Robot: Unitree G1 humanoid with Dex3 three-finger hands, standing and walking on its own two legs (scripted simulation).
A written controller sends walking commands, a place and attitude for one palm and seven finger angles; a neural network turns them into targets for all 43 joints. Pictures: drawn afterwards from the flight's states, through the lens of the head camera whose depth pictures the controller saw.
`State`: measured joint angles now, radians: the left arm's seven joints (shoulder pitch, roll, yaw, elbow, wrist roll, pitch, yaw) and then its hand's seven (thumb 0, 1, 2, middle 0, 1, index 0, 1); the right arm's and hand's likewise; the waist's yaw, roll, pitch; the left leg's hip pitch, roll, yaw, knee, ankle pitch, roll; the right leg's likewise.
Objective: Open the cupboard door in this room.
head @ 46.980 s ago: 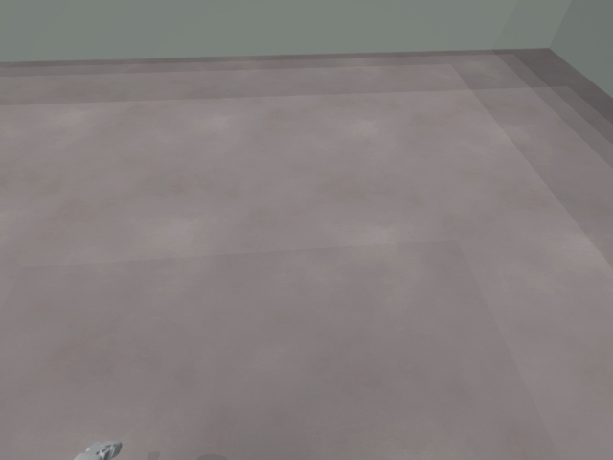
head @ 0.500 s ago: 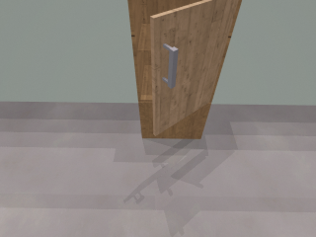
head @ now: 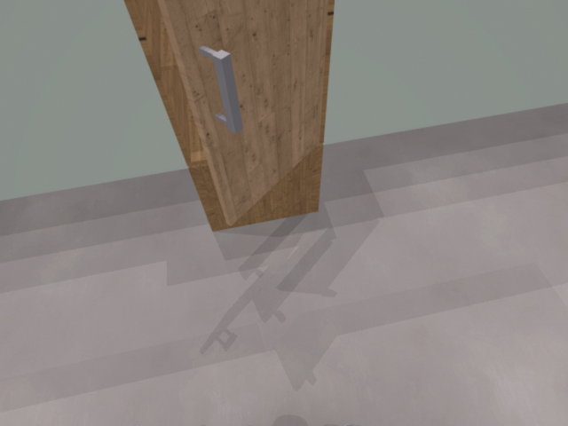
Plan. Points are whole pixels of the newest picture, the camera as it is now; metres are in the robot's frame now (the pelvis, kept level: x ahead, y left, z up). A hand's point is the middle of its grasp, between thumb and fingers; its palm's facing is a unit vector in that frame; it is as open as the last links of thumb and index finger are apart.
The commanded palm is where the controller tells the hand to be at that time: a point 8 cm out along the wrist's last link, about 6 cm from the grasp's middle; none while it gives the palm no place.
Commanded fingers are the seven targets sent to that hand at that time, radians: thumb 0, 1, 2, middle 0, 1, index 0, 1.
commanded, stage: walk to a spot facing it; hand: left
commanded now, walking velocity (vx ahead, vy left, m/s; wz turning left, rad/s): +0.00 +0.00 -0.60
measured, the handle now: (221, 91) +0.64 +0.16 +0.09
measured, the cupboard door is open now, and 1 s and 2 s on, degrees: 39 39 39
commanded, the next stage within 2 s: none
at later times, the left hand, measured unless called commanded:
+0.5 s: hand (179, 420) +0.14 +0.19 -0.18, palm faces -0.23 -0.95 -0.19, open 7.4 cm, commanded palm none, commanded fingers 0.00 0.90 0.90 -0.20 -0.30 -0.20 -0.30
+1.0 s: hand (240, 363) +0.23 +0.11 -0.17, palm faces -0.58 -0.78 -0.24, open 7.4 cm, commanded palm none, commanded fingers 0.00 0.90 0.90 -0.20 -0.30 -0.20 -0.30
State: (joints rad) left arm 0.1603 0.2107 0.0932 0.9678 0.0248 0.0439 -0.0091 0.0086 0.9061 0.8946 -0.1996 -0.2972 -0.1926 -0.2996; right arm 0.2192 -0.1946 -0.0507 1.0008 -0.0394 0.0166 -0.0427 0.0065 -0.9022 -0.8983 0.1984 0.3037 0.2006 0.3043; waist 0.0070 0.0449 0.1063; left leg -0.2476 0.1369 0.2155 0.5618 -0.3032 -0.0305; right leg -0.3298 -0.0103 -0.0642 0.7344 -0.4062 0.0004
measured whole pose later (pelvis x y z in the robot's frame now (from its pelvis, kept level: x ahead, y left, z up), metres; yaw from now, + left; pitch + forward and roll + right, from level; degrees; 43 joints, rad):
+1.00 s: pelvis +0.04 -0.01 +0.00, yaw -36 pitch +1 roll +0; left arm 0.16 0.23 0.06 0.91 0.03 0.04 0.01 0.01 0.90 0.89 -0.20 -0.30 -0.20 -0.30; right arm 0.18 -0.23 -0.06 0.90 -0.01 0.05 -0.02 0.01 -0.91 -0.90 0.20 0.30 0.20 0.30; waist -0.02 -0.01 0.12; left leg -0.43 0.06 0.04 0.87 -0.44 -0.07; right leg -0.27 0.03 0.08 0.55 -0.29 0.00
